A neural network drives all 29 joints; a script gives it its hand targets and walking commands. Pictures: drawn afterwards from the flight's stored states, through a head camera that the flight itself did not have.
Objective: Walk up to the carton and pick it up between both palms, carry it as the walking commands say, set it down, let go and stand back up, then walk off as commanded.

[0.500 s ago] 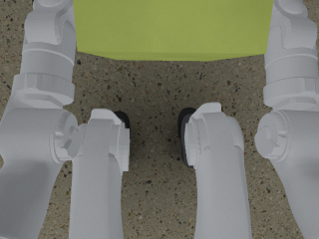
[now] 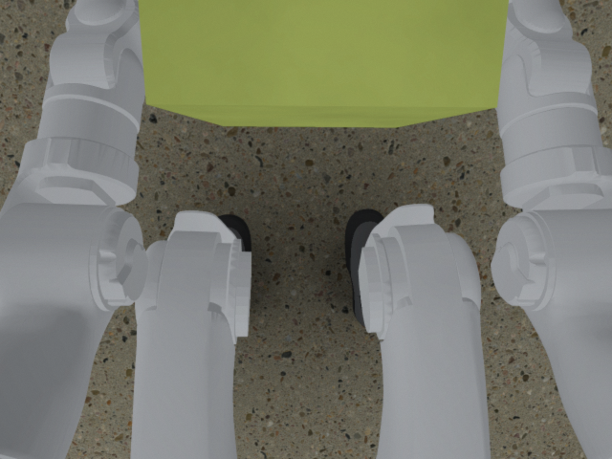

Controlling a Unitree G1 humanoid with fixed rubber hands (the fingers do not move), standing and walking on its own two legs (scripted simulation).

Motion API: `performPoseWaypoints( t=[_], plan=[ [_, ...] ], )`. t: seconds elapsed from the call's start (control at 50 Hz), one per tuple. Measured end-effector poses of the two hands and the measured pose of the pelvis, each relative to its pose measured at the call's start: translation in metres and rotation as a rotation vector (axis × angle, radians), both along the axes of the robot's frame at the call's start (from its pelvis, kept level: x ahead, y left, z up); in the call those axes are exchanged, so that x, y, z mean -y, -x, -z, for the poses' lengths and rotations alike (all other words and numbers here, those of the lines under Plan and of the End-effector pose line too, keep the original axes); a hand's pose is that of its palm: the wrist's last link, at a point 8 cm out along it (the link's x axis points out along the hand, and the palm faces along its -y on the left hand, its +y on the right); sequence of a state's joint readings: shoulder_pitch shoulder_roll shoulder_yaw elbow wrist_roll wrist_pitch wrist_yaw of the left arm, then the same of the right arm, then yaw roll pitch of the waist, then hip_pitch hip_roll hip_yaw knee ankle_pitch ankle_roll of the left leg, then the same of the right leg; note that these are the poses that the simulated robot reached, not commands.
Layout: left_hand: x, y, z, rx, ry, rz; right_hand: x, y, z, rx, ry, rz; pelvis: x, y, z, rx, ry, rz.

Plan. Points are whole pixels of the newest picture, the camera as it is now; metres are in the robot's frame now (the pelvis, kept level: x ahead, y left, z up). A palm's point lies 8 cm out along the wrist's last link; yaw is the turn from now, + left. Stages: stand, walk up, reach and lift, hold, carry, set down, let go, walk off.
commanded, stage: set down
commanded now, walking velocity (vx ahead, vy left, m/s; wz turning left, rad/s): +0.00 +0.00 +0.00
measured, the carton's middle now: out of the picture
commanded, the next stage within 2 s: none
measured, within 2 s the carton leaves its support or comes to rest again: rests again in 0.68 s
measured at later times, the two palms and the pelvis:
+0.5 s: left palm out of the picture +0.55 +0.15 -0.16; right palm out of the picture +0.54 -0.20 -0.16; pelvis +0.03 +0.00 -0.01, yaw +0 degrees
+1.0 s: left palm out of the picture +0.54 +0.15 -0.18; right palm (503, 1) +0.52 -0.20 -0.17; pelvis +0.02 +0.00 +0.00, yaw +0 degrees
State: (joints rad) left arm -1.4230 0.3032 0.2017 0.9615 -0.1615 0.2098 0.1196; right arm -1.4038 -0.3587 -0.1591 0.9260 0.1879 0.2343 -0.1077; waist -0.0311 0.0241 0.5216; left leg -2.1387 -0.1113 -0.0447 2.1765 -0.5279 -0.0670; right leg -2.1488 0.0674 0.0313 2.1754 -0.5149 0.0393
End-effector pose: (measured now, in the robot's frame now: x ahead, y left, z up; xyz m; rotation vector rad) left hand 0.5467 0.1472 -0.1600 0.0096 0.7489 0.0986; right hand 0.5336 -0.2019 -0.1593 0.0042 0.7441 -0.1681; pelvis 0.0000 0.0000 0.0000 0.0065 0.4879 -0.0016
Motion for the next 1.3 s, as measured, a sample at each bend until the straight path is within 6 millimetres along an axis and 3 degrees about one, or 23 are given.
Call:
performPoseWaypoints(
  t=[0.28,0.56,0.9,1.04,1.18,1.3],
  plan=[
    [0.0,-0.002,0.003,0.001,-0.005,0.009,0.001,0.001,0.005,0.001,-0.018,0.002,-0.006,-0.003,0.005,-0.019,0.013,-0.008],
    [0.0,-0.005,0.001,-0.018,0.007,-0.001,0.002,-0.004,0.002,-0.02,-0.006,-0.019,-0.004,-0.03,0.006,-0.184,0.006,-0.007],
    [-0.001,0.0,0.005,0.014,-0.034,0.029,0.002,0.003,0.007,0.013,-0.001,-0.013,-0.003,-0.023,0.004,-0.152,-0.004,-0.006],
    [-0.002,0.004,0.021,-0.005,-0.031,0.017,0.005,0.009,0.015,0.0,0.035,0.003,-0.003,-0.023,-0.003,-0.145,0.01,0.005],
    [-0.021,-0.008,0.023,0.072,-0.074,0.011,0.016,0.004,0.03,0.035,0.053,0.018,-0.004,-0.019,-0.007,-0.063,0.014,0.002],
    [-0.028,0.001,0.029,0.024,-0.074,0.014,0.017,0.007,0.033,0.027,0.028,0.006,-0.004,-0.023,-0.002,-0.056,0.009,0.003]
  ],
)
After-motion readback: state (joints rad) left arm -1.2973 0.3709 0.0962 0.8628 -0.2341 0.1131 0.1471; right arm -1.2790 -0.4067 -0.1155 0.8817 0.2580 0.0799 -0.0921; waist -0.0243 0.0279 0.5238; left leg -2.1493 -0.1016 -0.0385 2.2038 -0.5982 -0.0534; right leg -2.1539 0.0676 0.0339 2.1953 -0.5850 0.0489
